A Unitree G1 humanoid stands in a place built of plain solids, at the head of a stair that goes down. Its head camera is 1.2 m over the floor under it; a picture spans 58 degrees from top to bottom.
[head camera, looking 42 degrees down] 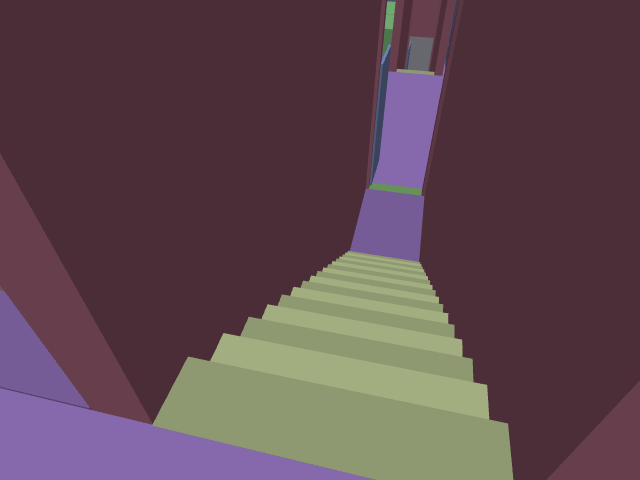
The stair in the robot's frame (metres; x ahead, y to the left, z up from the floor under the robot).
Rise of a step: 0.18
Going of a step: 0.22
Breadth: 0.98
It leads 13 degrees to the right of straight ahead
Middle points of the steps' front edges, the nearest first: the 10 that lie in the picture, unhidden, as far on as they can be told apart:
0.67 -0.05 0.00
0.89 -0.10 -0.18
1.11 -0.15 -0.35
1.33 -0.20 -0.53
1.55 -0.25 -0.71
1.76 -0.30 -0.89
1.98 -0.35 -1.07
2.20 -0.40 -1.25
2.42 -0.45 -1.43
2.64 -0.50 -1.60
